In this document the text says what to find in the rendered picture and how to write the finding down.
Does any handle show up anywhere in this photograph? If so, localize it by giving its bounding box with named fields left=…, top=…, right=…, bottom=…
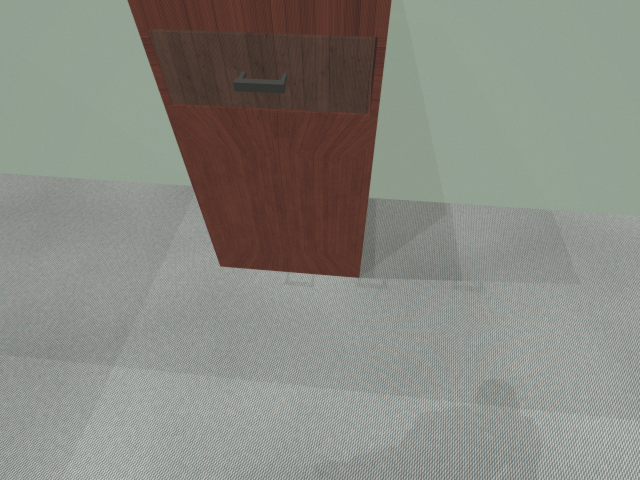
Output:
left=233, top=72, right=287, bottom=93

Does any drawer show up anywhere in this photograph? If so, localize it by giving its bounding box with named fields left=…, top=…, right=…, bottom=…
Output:
left=149, top=29, right=375, bottom=114

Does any cabinet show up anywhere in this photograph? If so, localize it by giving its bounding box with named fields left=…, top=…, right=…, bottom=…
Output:
left=128, top=0, right=392, bottom=278

